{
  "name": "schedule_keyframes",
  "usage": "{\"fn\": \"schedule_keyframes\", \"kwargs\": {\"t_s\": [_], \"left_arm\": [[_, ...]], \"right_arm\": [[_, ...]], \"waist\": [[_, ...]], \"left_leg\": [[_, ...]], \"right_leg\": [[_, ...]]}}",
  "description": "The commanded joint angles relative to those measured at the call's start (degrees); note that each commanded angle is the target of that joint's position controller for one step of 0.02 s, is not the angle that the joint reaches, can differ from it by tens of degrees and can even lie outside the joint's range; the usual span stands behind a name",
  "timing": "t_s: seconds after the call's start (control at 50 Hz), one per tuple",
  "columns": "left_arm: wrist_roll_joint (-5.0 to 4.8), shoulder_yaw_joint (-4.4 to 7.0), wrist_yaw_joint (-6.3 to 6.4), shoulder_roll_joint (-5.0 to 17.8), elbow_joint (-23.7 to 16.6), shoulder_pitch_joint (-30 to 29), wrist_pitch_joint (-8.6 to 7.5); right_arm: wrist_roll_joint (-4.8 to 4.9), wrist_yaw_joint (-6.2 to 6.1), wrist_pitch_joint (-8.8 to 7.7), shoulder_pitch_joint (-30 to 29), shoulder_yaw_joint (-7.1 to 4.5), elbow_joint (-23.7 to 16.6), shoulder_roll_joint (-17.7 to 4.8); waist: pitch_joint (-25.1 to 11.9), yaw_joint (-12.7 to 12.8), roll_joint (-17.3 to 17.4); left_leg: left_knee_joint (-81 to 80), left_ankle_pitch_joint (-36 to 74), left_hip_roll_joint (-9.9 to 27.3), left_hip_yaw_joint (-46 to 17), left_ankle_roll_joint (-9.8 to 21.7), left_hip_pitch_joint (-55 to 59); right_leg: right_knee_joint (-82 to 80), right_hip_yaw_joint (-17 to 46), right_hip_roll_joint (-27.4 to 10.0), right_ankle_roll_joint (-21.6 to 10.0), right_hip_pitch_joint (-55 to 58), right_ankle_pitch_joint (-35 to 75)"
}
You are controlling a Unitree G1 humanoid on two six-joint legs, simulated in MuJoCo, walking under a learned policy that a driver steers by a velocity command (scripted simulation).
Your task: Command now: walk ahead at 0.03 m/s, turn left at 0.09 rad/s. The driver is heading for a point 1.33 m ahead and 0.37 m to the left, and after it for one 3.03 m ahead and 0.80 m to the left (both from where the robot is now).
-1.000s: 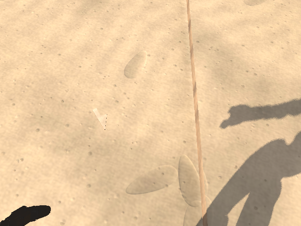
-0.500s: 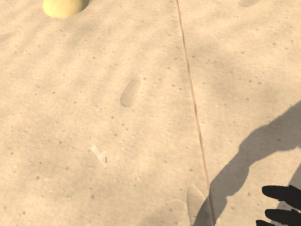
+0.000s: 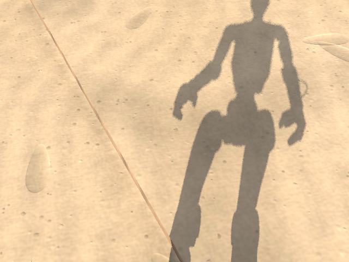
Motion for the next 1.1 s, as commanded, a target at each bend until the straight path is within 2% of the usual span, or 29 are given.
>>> {"fn": "schedule_keyframes", "kwargs": {"t_s": [0.02, 0.04, 0.08, 0.1, 0.14, 0.18, 0.28, 0.36, 0.42, 0.44, 0.46, 0.48, 0.5, 0.52, 0.54, 0.56, 0.6, 0.66, 0.7, 0.72, 0.78, 0.88, 0.9, 0.92, 0.96, 1.04, 1.06, 1.08, 1.1], "left_arm": [[2.62, 2.37, 1.14, 11.39, -1.33, 7.13, -0.09], [3.07, 2.64, 1.17, 10.67, -3.06, 1.92, -0.73], [2.29, 2.78, 1.67, 10.10, -3.50, 0.10, -1.95], [1.52, 2.50, 1.86, 8.71, -3.39, -0.25, -2.66], [1.09, 1.76, 2.33, 5.72, -3.60, -1.29, -3.28], [1.04, 1.82, 2.78, 4.74, -3.74, -1.51, -3.03], [1.22, 3.74, 3.32, 7.70, -3.05, 1.54, -1.98], [0.00, 5.20, 1.94, 10.43, -2.48, 1.31, -2.58], [-2.01, 5.71, 0.77, 10.34, -1.52, 0.10, -3.45], [-2.44, 5.51, 0.49, 8.69, 0.00, 2.64, -3.70], [-0.93, 5.04, 0.38, 6.68, -0.43, 3.98, -3.98], [0.83, 3.80, 0.87, 4.07, -5.81, -1.89, -4.44], [0.44, 4.96, 1.30, 8.12, -4.95, -5.15, -4.32], [-0.67, 4.88, 1.71, 7.81, -5.32, -6.12, -4.38], [-0.50, 5.02, 2.45, 7.68, -4.38, -5.35, -4.33], [0.12, 5.40, 2.98, 9.12, -3.56, -3.32, -4.06], [0.31, 5.47, 2.52, 8.95, -0.97, 1.26, -3.88], [-0.60, 4.42, 2.14, 7.03, 1.13, 3.77, -3.55], [-1.11, 3.48, 0.89, 6.24, 1.70, 4.28, -4.04], [-1.80, 3.45, 0.34, 6.88, 0.81, 2.38, -4.33], [-2.55, 3.68, -0.43, 8.93, -0.61, -0.29, -5.64], [-2.96, 3.50, -0.64, 6.95, -1.01, 1.92, -6.91], [2.93, 3.42, -2.98, 6.86, 0.25, 1.54, -4.93], [2.48, 3.42, -4.25, 6.07, -0.44, 1.17, -4.03], [1.02, 3.23, -5.69, 6.15, -1.43, -0.18, -3.63], [0.50, 2.53, -5.51, 5.97, -1.99, 0.75, -3.41], [0.38, 2.73, -5.01, 6.67, -1.61, 2.59, -3.34], [0.28, 3.17, -4.23, 7.23, 0.09, 8.65, -3.46], [0.62, 4.04, -3.21, 8.52, 3.96, 20.42, -3.84]], "right_arm": [[0.31, 1.64, -1.19, 0.00, 0.65, -4.52, -1.88], [0.41, 1.09, -0.59, -2.62, -0.85, -4.58, -7.38], [1.30, 0.13, 0.61, -1.52, -2.91, -4.00, -10.34], [1.33, -0.58, 1.44, 0.80, -3.56, -3.36, -10.40], [1.87, -1.11, 2.64, 3.91, -3.77, -2.85, -7.93], [1.67, -1.33, 3.19, 3.03, -3.60, -4.14, -5.93], [0.97, 0.85, 3.55, -2.92, -1.60, -9.70, -1.48], [1.28, 1.82, 4.38, -2.14, -2.29, -12.01, -3.66], [1.49, 1.67, 5.52, -0.60, -3.39, -12.71, -4.76], [1.17, 0.90, 5.34, 2.39, -4.34, -11.77, -6.48], [1.06, -0.32, 4.82, 6.75, -6.63, -11.67, -13.67], [-1.00, -0.19, 3.44, 5.20, -7.58, -13.31, -20.73], [-1.64, 0.74, 1.68, 5.10, -6.32, -13.71, -15.74], [-1.33, 0.71, 0.58, 3.69, -5.51, -12.60, -14.67], [0.04, 0.24, 0.41, 0.33, -5.36, -12.58, -13.44], [1.16, -0.31, 0.86, -3.77, -4.47, -13.21, -11.20], [0.25, -1.12, 1.30, -6.52, -3.33, -14.16, -9.31], [-0.56, -1.37, 1.01, -6.00, -2.30, -12.84, -7.65], [0.12, -1.10, 0.50, -1.89, -1.88, -10.09, -6.68], [-0.08, -0.78, 0.02, -1.43, -2.15, -9.57, -8.24], [-1.07, -0.52, -1.90, -0.87, -2.59, -7.94, -10.00], [-0.32, -0.47, -4.49, 0.36, -2.77, -5.16, -8.39], [-3.35, 0.14, -3.64, 4.00, -2.24, -4.14, -8.14], [-3.62, 0.47, -3.60, 2.58, -2.41, -4.12, -8.28], [-3.12, 0.36, -4.06, 1.91, -2.61, -3.85, -8.64], [-3.35, -0.22, -4.21, -0.68, -2.90, -3.33, -8.94], [-3.33, -0.26, -4.05, -0.43, -2.90, -3.07, -9.15], [-3.07, -0.30, -3.77, -1.01, -3.05, -2.82, -9.95], [-2.66, -0.08, -2.96, -1.67, -2.79, -2.78, -9.66]], "waist": [[-8.56, 2.68, -13.36], [-4.94, 4.09, -12.40], [-1.26, 4.58, -12.14], [-0.85, 4.32, -11.17], [-2.31, 3.06, -8.68], [-3.96, 3.09, -7.53], [-7.55, 6.11, -7.30], [-8.63, 5.13, -8.66], [-8.55, 2.36, -8.15], [-9.39, 0.93, -4.48], [-10.14, -0.26, 9.16], [-12.95, 0.33, 23.37], [-15.81, -3.26, 10.97], [-11.84, -1.16, 8.71], [-8.46, 1.24, 4.48], [-7.46, 3.31, 4.46], [-9.99, 4.98, 6.49], [-11.86, 4.46, 5.34], [-12.65, 2.17, 7.70], [-9.93, 1.01, 10.74], [-4.03, -0.28, 10.02], [-1.16, 0.10, 6.23], [-2.35, -0.56, 3.16], [-0.33, 0.29, 5.83], [0.77, 0.83, 6.96], [-0.38, 3.13, 7.08], [-1.16, 4.14, 6.51], [-3.92, 7.60, 5.81], [-9.72, 13.46, 0.75]], "left_leg": [[0.68, -18.33, 2.38, -5.42, -1.00, -8.76], [10.35, -18.55, 2.55, -4.14, -3.14, -3.10], [27.47, -21.09, 1.31, -3.91, -5.13, -10.61], [35.59, -22.22, 1.17, -5.85, -6.37, -14.18], [45.53, -21.43, 1.47, -7.46, -8.40, -17.19], [45.34, -17.85, 2.81, -5.93, -9.94, -19.45], [29.00, -15.13, 5.80, -2.03, -9.94, -15.65], [20.39, -14.71, 5.06, 1.45, -6.46, -8.25], [7.97, -8.59, 3.33, 2.87, -2.51, -0.50], [1.44, -1.82, 1.49, 1.37, -0.19, 6.60], [-2.86, 23.70, 9.13, -13.03, 4.75, 18.90], [-4.97, 34.44, 23.00, -38.65, 19.10, 21.29], [-6.54, 27.45, 23.27, -35.43, 20.91, 20.95], [-7.11, 21.21, 20.36, -30.10, 17.82, 17.36], [-7.12, 15.61, 16.30, -26.02, 14.22, 15.07], [-6.71, 15.62, 15.01, -23.31, 12.11, 13.49], [-6.38, 20.93, 12.56, -19.44, 11.55, 10.03], [-6.15, 23.75, 11.54, -15.34, 11.48, 11.01], [-11.74, -7.50, 10.76, -15.84, 10.86, 12.94], [-14.74, -18.52, 12.08, -18.85, 10.90, 12.34], [-19.03, -26.43, 16.58, -22.80, 11.17, 14.36], [-21.05, -21.79, 19.94, -17.77, 10.22, 21.96], [-22.69, -23.99, 18.07, -13.08, 8.87, 18.72], [-23.02, -22.77, 17.19, -10.12, 7.82, 16.39], [-23.94, -22.37, 17.72, -6.50, 6.56, 14.55], [-22.29, -16.83, 17.41, 1.73, 5.36, 11.57], [-18.21, -6.38, 17.42, 3.63, 5.47, 11.35], [-8.17, 12.64, 16.88, 6.50, 5.38, 10.44], [11.52, 30.44, 13.79, 10.45, 4.25, 7.17]], "right_leg": [[-12.87, 14.16, -17.28, -8.69, 11.10, 1.92], [-15.93, 13.97, -18.23, -11.56, 1.03, -5.45], [-16.45, 12.24, -17.57, -12.30, 1.11, -1.20], [-15.70, 11.29, -18.45, -12.82, 2.35, 6.42], [-13.35, 6.48, -18.31, -12.93, 4.90, 19.44], [-12.15, 2.51, -17.33, -12.68, 8.59, 22.71], [-9.34, -2.83, -18.86, -12.74, 13.76, 28.10], [-7.19, -5.54, -21.72, -11.17, 10.67, 30.33], [-1.32, -9.37, -21.62, -6.01, 7.85, 25.83], [5.27, -12.45, -18.49, -2.55, 4.16, 20.37], [22.31, -16.70, -12.01, 2.85, -10.06, 2.51], [38.00, -10.45, -1.44, 6.88, -26.93, -26.27], [45.89, -0.51, -2.34, 6.26, -28.29, -26.12], [44.66, 1.32, -2.68, 4.46, -28.97, -20.41], [40.63, 1.89, -3.69, 3.78, -29.61, -13.94], [37.89, 1.79, -4.22, 3.97, -29.11, -9.16], [38.56, 0.46, -2.89, 5.17, -22.70, -3.72], [32.75, -0.76, -2.96, 6.71, -19.16, -0.90], [24.87, -2.51, -4.51, 6.37, -18.53, 2.65], [21.89, -2.67, -4.90, 5.67, -20.26, 3.78], [17.12, -0.49, -5.83, 3.17, -26.15, 4.60], [19.03, 3.71, -6.61, 1.94, -35.87, 5.89], [19.39, -0.55, -3.67, 1.98, -30.75, 3.69], [18.91, -1.72, -4.35, 1.71, -29.80, 4.71], [17.06, -2.87, -5.99, 0.66, -27.67, 5.77], [13.06, -8.00, -5.48, -4.47, -15.21, -0.63], [12.53, -9.97, -3.57, -6.05, -11.15, -3.27], [11.30, -12.48, 0.17, -7.34, -3.43, -5.55], [5.52, -11.23, 4.09, -9.67, 9.70, -8.50]]}}
Velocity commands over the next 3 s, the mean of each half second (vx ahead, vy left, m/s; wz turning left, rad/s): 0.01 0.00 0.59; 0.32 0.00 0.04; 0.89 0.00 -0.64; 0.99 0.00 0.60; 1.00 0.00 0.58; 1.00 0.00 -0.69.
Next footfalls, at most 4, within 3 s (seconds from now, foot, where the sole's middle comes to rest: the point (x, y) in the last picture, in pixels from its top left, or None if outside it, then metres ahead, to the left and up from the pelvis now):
0.44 left None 0.00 0.15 -0.77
1.12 right None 0.30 0.00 -0.77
1.58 left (131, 212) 0.67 0.20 -0.77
1.88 right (175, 120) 1.07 -0.01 -0.69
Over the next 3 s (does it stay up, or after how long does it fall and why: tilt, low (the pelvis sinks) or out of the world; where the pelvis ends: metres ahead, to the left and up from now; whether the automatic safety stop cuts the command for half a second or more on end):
stays up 1.79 0.50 0.08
